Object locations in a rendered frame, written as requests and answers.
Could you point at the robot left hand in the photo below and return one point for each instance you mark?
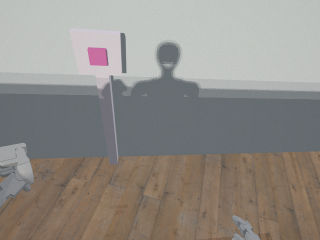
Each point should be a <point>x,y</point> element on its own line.
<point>16,166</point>

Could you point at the panel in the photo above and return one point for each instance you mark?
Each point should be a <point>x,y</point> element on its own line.
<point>111,40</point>

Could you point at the robot right hand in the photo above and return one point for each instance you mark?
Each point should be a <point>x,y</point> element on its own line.
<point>245,229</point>

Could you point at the button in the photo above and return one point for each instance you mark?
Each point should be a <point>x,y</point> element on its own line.
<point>97,56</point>

